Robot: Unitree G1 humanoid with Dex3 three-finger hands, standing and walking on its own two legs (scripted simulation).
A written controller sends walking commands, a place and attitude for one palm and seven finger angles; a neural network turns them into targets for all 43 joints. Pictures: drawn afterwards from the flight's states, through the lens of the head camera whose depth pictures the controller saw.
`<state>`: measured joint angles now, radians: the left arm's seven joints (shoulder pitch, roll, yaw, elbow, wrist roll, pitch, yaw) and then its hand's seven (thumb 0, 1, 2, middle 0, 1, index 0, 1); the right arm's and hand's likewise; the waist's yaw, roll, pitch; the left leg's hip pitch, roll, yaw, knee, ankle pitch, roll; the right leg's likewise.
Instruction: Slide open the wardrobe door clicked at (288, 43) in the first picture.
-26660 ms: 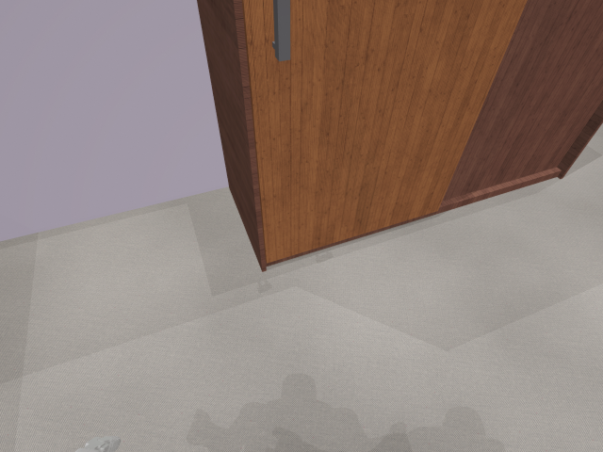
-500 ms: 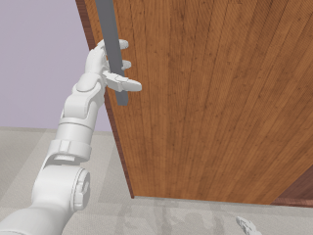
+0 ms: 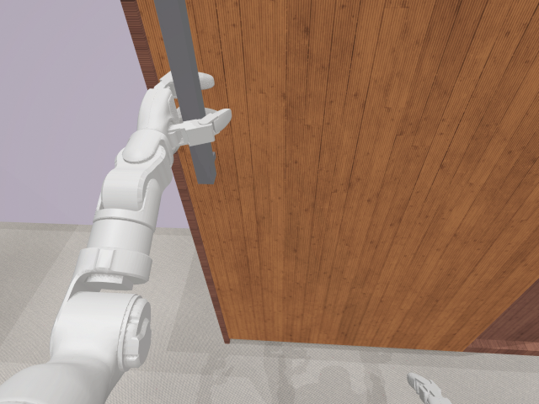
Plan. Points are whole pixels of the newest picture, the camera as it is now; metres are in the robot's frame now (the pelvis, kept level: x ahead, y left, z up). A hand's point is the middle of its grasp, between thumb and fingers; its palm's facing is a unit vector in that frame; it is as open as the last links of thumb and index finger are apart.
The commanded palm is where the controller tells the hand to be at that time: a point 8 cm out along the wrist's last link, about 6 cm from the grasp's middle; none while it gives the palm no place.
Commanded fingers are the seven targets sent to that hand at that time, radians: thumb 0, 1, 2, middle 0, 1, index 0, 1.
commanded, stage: grip the handle and tug to test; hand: left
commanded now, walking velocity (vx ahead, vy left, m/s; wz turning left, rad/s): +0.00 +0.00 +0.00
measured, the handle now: (194, 90) +0.48 +0.14 +0.26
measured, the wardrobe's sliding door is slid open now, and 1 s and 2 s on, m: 0.00 0.00 0.05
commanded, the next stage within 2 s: tug the door sideways, standing still in 0.88 s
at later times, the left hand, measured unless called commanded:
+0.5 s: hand (204, 121) +0.43 +0.11 +0.24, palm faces +0.01 -1.00 +0.00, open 6.1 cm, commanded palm +0.40 +0.16 +0.24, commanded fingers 0.00 0.90 0.90 -0.45 -1.40 -0.45 -1.40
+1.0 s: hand (204, 122) +0.42 +0.11 +0.24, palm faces +0.01 -1.00 +0.00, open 6.1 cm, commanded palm +0.39 +0.17 +0.24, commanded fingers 0.00 0.90 0.90 -0.45 -1.40 -0.45 -1.40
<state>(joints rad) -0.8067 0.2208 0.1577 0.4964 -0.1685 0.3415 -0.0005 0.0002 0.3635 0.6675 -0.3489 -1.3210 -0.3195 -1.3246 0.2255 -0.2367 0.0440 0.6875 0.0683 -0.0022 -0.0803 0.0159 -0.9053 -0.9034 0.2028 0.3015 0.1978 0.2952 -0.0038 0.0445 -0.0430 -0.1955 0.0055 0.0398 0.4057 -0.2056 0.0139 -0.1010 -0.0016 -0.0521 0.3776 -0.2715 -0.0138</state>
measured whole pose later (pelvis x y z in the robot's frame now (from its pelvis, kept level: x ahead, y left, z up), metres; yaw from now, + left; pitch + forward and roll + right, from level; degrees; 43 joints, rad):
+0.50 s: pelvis +0.00 +0.00 +0.00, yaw +0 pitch +0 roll +0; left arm -0.79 0.22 0.16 0.46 -0.17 0.37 -0.01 0.01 0.66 0.79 -0.36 -1.40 -0.35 -1.40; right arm 0.21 -0.24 0.04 0.68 0.07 0.02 -0.09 0.02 -0.91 -0.90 0.20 0.30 0.20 0.30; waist 0.00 0.04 -0.05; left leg -0.19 0.01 0.03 0.40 -0.21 0.01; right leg -0.09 0.00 -0.06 0.37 -0.28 -0.02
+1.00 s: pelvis +0.02 +0.00 +0.00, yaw -2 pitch +0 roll +0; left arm -0.62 0.23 0.21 0.19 -0.18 0.45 -0.01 0.00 0.70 0.74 -0.32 -1.40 -0.29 -1.40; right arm 0.19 -0.25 0.04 0.62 0.08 0.06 -0.07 0.02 -0.91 -0.90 0.20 0.30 0.20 0.30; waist -0.02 0.05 -0.06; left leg -0.16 0.01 0.07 0.38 -0.23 0.01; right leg -0.08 0.01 -0.02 0.36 -0.28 -0.02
